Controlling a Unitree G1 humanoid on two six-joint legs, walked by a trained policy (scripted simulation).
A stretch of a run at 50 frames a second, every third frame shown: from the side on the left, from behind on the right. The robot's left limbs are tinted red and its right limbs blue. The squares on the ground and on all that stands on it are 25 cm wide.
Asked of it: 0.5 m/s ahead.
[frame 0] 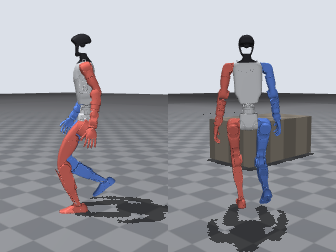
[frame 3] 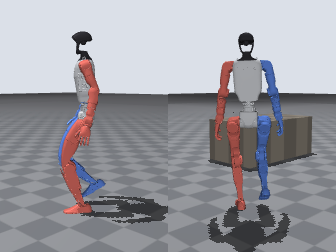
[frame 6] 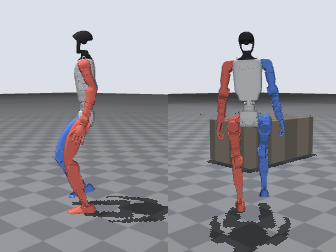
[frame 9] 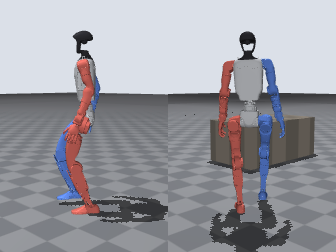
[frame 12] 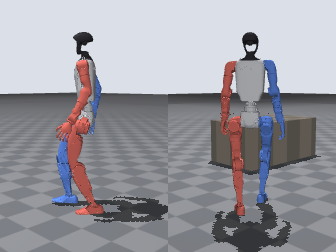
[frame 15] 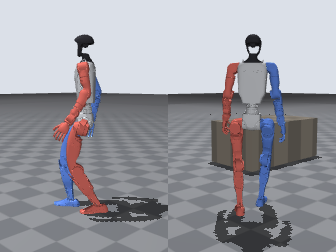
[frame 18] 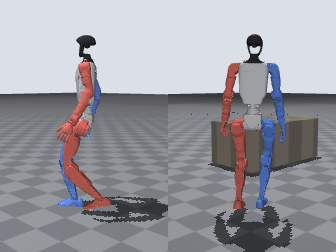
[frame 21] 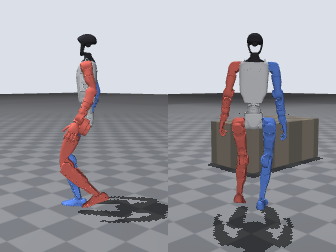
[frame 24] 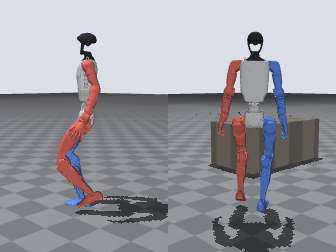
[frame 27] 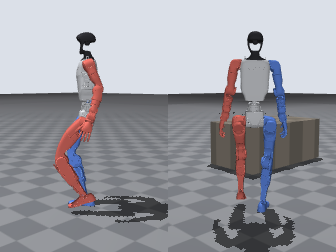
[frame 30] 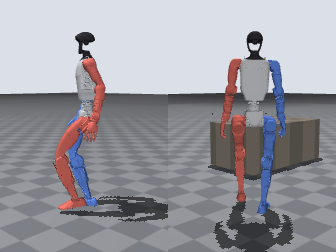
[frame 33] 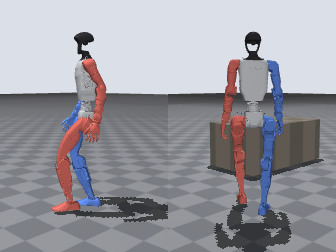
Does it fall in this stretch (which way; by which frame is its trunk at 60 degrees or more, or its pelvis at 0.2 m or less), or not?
no
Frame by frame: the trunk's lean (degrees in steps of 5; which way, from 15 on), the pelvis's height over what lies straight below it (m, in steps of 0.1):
0: 5, 0.7
3: 5, 0.8
6: 5, 0.8
9: 5, 0.8
12: 5, 0.8
15: 0, 0.7
18: 0, 0.7
21: 0, 0.8
24: 0, 0.8
27: 0, 0.8
30: 0, 0.8
33: 0, 0.8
